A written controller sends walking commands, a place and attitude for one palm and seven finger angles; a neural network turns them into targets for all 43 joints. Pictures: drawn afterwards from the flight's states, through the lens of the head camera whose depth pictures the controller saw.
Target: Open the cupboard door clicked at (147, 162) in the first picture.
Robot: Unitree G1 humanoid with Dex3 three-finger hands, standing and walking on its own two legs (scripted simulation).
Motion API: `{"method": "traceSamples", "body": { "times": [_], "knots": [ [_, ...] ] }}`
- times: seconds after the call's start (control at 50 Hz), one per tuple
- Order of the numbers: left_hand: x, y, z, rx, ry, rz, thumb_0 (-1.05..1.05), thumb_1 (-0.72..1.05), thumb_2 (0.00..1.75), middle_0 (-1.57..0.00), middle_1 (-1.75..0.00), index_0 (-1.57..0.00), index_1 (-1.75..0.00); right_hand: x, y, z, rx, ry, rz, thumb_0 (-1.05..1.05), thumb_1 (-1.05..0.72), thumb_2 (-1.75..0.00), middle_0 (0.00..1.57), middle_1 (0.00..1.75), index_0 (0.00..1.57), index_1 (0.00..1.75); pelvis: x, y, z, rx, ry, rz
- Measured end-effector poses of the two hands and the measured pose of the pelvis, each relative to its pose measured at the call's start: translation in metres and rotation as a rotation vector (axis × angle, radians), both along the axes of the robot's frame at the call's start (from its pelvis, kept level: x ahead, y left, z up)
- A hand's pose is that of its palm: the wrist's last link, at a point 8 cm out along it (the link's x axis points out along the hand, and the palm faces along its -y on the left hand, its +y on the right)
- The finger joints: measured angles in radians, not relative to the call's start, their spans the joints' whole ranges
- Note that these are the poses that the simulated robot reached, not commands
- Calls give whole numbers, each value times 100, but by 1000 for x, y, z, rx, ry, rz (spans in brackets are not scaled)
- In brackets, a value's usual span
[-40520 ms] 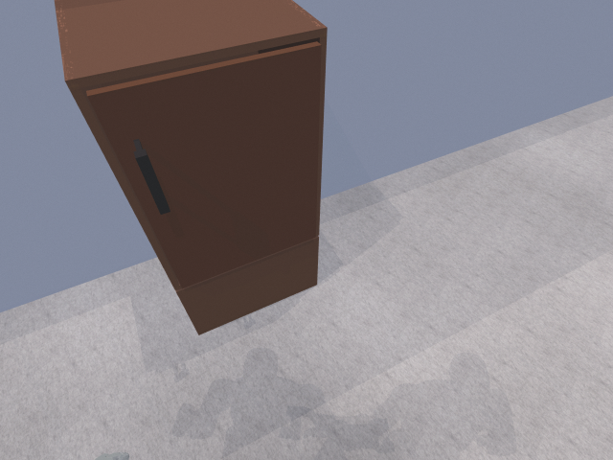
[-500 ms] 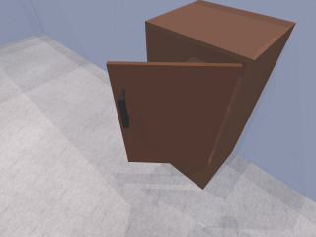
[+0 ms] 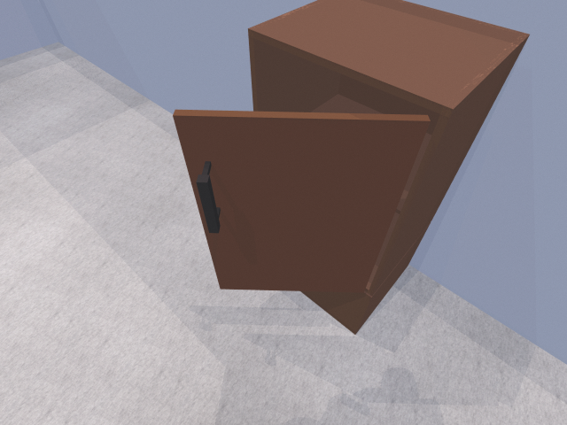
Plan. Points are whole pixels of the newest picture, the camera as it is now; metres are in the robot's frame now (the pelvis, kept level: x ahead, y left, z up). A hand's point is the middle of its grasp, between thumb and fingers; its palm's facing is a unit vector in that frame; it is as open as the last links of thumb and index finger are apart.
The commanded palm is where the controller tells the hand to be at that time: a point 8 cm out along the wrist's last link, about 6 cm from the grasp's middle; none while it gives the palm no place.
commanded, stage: look again from close up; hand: left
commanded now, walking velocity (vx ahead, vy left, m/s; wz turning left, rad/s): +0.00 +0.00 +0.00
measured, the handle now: (211, 198) +0.51 +0.18 -0.02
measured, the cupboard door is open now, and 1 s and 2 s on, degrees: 40 40 40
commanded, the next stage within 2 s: raise the hand with hooked fingers in 0.22 s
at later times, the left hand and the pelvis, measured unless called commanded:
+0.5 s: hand (158, 383) +0.18 +0.19 -0.05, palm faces +0.27 -0.95 -0.13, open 7.5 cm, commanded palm +0.12 +0.23 -0.07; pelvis +0.00 -0.01 -0.01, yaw +2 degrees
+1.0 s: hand (153, 374) +0.20 +0.20 -0.05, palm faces +0.03 -1.00 -0.05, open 10.2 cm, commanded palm +0.16 +0.26 -0.04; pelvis -0.02 -0.03 -0.09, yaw +2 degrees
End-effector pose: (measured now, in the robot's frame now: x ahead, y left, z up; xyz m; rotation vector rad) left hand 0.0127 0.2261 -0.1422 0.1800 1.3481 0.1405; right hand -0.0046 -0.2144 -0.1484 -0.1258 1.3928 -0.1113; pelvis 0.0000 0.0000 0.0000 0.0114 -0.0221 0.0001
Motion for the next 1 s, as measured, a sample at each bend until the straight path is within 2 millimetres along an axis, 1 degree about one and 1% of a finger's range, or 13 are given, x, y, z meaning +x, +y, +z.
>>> {"method": "traceSamples", "body": {
  "times": [0.16, 0.34, 0.36, 0.42, 0.48, 0.54, 0.58, 0.64, 0.74, 0.78, 0.86, 0.94, 1.0],
  "knots": [
    [11, -3, 1, 7, -8, 3, 1, 92, 89, -20, -30, -20, -30, 4, -3, -1, 2, 12, -7, 0, -91, -90, 20, 30, 20, 30, 7, -5, 0, 0, 0, -2],
    [10, -10, -1, 6, 7, 9, 1, 92, 89, -20, -30, -20, -30, 12, -11, 0, -10, 11, -8, 1, -92, -90, 20, 30, 20, 30, 12, -10, 0, -6, 5, -3],
    [17, -8, 4, 5, -41, 65, 1, 92, 89, -20, -30, -20, -30, 16, -14, 2, -22, -19, -12, 1, -92, -90, 20, 30, 20, 30, 11, -10, -1, -8, 5, -3],
    [70, 4, 51, 57, -427, 131, 2, 92, 89, -20, -30, -21, -31, 42, -27, 12, -71, -228, -10, 2, -93, -90, 20, 30, 20, 30, 11, -10, -3, 0, 12, 7],
    [124, 9, 99, 57, -789, 126, 2, 89, 88, -20, -32, -21, -33, 80, -42, 22, -102, -429, 21, 2, -92, -90, 20, 30, 20, 30, 4, -11, -9, -1, 41, 36],
    [162, 8, 126, 9, -1095, 62, 2, 84, 86, -20, -35, -21, -36, 122, -56, 35, -128, -617, 63, 1, -92, -90, 20, 30, 20, 30, -4, -14, -22, 4, 109, 28],
    [172, 3, 131, -43, -1255, -7, 1, 80, 84, -20, -37, -21, -38, 148, -63, 42, -144, -729, 98, 1, -91, -90, 20, 30, 20, 30, -9, -18, -35, 10, 159, 18],
    [168, -5, 116, -114, -1371, -130, 1, 73, 82, -21, -41, -21, -42, 182, -71, 47, -159, -862, 156, 1, -91, -90, 20, 30, 20, 30, -16, -22, -59, 15, 213, 12],
    [140, 0, 72, -163, -1268, -77, 1, 61, 77, -22, -48, -23, -49, 217, -67, 41, -165, -945, 204, 1, -91, -90, 20, 30, 20, 30, -18, -27, -86, 7, 256, 20],
    [131, 6, 69, -129, -1242, -42, 1, 56, 75, -22, -51, -23, -52, 222, -59, 34, -152, -938, 214, 1, -91, -90, 20, 30, 20, 30, -18, -28, -91, -6, 261, 27],
    [128, 17, 83, -60, -1284, -54, 1, 47, 71, -23, -57, -24, -58, 217, -39, 12, -107, -866, 231, 1, -91, -90, 20, 30, 20, 30, -18, -30, -95, -32, 270, 43],
    [146, 25, 93, -77, -1312, -117, 1, 37, 67, -23, -63, -24, -64, 195, -22, -14, -55, -768, 221, 1, -90, -90, 20, 30, 20, 30, -21, -28, -96, -49, 281, 51],
    [161, 30, 94, -117, -1280, -144, 1, 30, 64, -24, -68, -25, -68, 173, -16, -26, -31, -705, 185, 1, -90, -90, 20, 30, 21, 30, -23, -26, -94, -50, 286, 47]
  ]
}}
